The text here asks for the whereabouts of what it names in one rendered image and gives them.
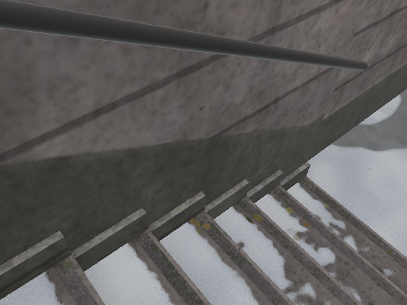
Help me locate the stairs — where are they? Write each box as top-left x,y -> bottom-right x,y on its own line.
0,176 -> 407,305

